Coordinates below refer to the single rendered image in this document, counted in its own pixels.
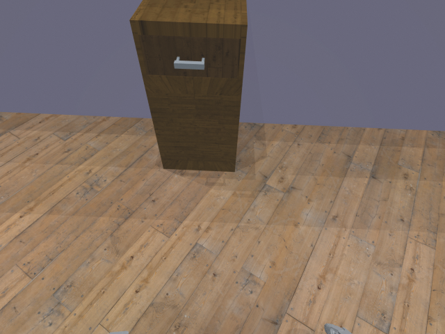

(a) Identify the drawer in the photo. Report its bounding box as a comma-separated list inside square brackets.
[140, 35, 240, 79]

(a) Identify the cabinet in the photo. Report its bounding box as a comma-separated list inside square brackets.
[129, 0, 248, 172]

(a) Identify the handle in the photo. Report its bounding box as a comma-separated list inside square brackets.
[174, 56, 204, 70]

